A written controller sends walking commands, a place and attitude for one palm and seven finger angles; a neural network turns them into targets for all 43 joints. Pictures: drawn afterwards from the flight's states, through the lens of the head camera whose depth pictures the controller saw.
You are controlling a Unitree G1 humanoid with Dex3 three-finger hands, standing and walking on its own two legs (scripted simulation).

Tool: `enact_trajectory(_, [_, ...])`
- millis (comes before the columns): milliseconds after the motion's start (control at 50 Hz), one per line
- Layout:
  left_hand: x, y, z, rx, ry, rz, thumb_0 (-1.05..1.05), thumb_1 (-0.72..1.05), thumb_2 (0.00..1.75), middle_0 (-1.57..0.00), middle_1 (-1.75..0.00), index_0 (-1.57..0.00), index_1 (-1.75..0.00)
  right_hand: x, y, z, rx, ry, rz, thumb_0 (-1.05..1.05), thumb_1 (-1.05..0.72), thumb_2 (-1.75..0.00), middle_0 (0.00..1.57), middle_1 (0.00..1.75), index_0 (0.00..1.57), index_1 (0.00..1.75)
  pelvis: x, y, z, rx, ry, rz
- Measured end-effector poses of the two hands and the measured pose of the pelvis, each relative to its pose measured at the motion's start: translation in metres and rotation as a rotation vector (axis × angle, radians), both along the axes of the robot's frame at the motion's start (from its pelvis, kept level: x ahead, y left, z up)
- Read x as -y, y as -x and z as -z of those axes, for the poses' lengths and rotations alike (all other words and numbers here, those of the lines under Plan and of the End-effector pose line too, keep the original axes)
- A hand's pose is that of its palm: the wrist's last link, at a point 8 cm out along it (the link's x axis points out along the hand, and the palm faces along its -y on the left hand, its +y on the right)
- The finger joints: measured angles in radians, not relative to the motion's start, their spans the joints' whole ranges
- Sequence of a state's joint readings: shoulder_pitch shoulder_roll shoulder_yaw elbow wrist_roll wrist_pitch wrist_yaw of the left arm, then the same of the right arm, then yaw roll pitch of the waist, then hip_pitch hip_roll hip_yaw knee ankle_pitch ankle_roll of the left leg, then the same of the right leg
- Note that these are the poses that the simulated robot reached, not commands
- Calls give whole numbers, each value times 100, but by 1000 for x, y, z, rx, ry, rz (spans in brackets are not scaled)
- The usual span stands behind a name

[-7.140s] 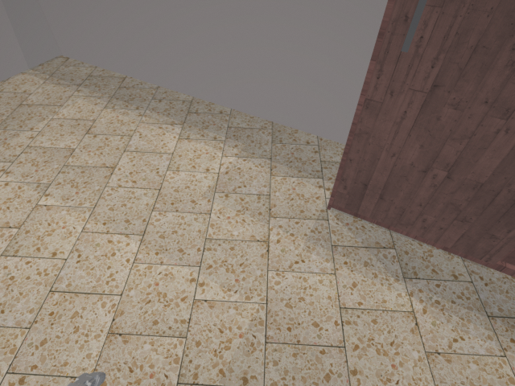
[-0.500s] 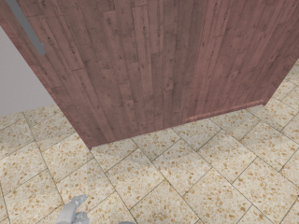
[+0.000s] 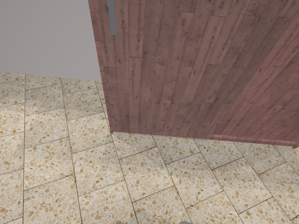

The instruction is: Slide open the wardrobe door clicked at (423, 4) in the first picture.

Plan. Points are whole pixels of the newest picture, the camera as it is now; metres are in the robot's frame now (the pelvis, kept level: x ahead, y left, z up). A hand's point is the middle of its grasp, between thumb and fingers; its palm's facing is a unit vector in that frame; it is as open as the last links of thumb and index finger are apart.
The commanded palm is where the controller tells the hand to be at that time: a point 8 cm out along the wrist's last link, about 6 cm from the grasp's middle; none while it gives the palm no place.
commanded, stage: take the last steps up to it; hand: left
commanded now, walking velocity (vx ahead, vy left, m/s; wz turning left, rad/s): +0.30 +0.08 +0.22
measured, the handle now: out of the picture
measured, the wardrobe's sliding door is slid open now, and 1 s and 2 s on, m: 0.00 0.00 0.00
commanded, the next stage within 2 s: come to a stop and stand still in 0.98 s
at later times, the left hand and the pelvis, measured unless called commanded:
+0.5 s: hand out of the picture +0.04 +0.15 -0.15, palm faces +0.15 -0.96 -0.22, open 7.3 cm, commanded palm none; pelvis +0.08 -0.01 +0.01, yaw +6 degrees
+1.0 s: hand (63, 183) +0.24 +0.29 -0.17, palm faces +0.17 -0.97 -0.19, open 7.4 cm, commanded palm none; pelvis +0.23 +0.10 +0.01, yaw +6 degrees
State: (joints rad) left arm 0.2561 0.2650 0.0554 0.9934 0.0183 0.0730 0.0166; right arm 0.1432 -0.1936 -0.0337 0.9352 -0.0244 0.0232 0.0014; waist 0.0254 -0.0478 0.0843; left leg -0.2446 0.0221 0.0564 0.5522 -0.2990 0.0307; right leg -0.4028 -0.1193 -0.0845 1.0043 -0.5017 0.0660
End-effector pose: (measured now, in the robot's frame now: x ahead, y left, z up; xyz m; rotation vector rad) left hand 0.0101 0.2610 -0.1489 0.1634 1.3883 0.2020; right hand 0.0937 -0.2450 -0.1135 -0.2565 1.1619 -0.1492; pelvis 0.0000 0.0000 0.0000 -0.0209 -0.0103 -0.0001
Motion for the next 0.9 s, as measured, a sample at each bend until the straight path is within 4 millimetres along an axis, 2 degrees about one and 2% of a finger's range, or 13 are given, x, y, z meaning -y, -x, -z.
enact_trajectory(80, [0,-6,-10,38,15,-6,1,91,90,-20,-29,-20,-30,-12,1,-2,-1,-23,-12,1,-91,-90,21,30,20,30,-3,-2,-7,-3,9,-18])
enact_trajectory(160, [8,-22,-18,84,18,6,1,91,90,-20,-29,-20,-30,-14,12,4,-18,-56,5,1,-91,-90,21,30,20,30,-1,-8,-10,-4,1,-32])
enact_trajectory(240, [22,-47,-25,140,9,30,1,91,90,-20,-30,-20,-30,-5,30,18,-71,-81,35,0,-92,-90,21,30,20,30,7,-16,-7,-2,-18,-44])
enact_trajectory(300, [34,-63,-24,199,-10,35,1,91,90,-20,-30,-20,-30,6,43,36,-132,-101,50,0,-91,-90,21,30,20,30,17,-27,2,2,-39,-59])
enact_trajectory(380, [48,-57,-28,216,-16,-34,1,91,90,-20,-30,-20,-30,14,43,42,-225,-112,24,1,-91,-90,21,30,20,30,21,-44,1,13,-35,-91])
enact_trajectory(480, [58,-26,-31,69,4,-91,1,91,90,-20,-30,-20,-30,14,7,29,-205,-115,23,1,-92,-90,20,30,20,30,17,-72,-11,5,-49,-95])
enact_trajectory(560, [63,-5,-29,-43,44,-141,1,91,90,-20,-30,-20,-30,0,-32,25,-193,-108,-9,1,-92,-90,20,30,20,30,5,-95,-11,1,-41,-115])
enact_trajectory(640, [62,9,-22,-144,89,-203,1,91,90,-20,-30,-20,-30,-27,-87,26,-174,-103,-71,1,-92,-90,20,30,19,30,-16,-122,-6,-4,-27,-135])
enact_trajectory(720, [46,9,-8,-237,132,-251,1,90,90,-20,-30,-20,-30,-68,-154,30,-103,-93,-137,1,-91,-90,20,30,19,30,-46,-154,8,-7,-10,-141])
enact_trajectory(760, [31,1,4,-276,150,-253,1,90,90,-20,-30,-20,-30,-88,-185,35,-39,-80,-151,1,-91,-90,20,30,20,30,-62,-169,19,-2,-7,-138])
enact_trajectory(800, [12,-19,10,-279,149,-237,1,90,90,-20,-30,-20,-30,-105,-204,32,6,-78,-147,1,-91,-90,20,30,20,30,-74,-178,20,11,-9,-128])
enact_trajectory(860, [-22,-70,9,-196,116,-193,1,91,90,-20,-30,-20,-30,-121,-215,23,38,-83,-104,0,-92,-90,20,30,20,30,-87,-193,11,21,-11,-109])
enact_trajectory(900, [-43,-113,5,-110,90,-159,1,91,90,-20,-30,-20,-30,-123,-222,15,62,-70,-72,-1,-94,-90,21,30,20,30,-93,-203,4,22,-16,-107])
